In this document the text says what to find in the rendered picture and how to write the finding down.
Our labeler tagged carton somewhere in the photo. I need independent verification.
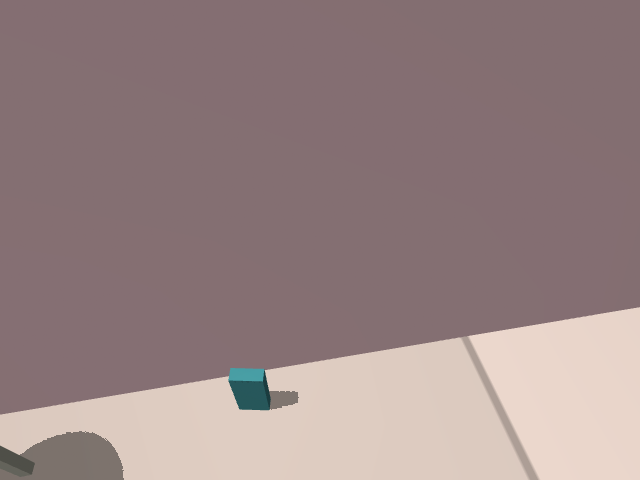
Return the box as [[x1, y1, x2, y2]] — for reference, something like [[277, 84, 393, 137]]
[[228, 368, 271, 410]]

